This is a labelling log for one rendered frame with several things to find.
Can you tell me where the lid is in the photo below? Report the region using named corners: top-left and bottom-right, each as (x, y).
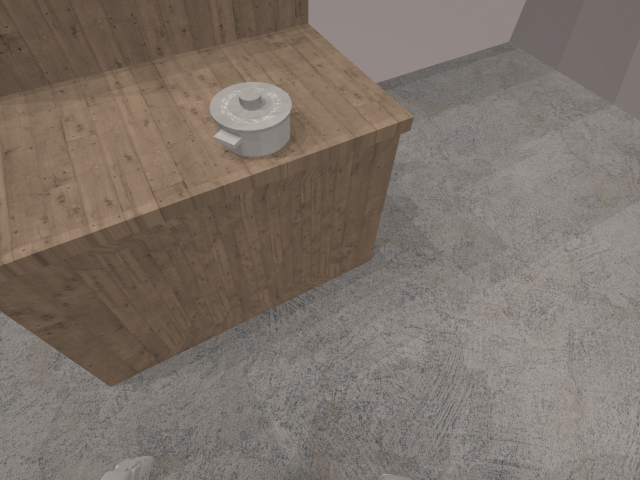
top-left (210, 82), bottom-right (292, 134)

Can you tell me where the knob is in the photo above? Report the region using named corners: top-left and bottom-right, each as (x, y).
top-left (238, 88), bottom-right (262, 108)

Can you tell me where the table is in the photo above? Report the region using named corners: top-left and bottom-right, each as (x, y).
top-left (0, 0), bottom-right (414, 387)

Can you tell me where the left robot hand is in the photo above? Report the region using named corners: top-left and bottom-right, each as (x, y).
top-left (101, 456), bottom-right (154, 480)

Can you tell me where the pot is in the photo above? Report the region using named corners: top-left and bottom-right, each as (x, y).
top-left (213, 93), bottom-right (290, 157)

